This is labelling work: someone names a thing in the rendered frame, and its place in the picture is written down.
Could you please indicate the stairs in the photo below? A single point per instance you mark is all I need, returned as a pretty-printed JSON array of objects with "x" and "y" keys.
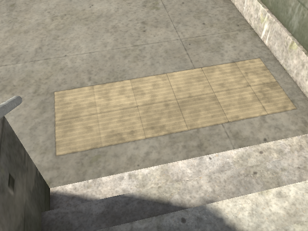
[{"x": 262, "y": 187}]

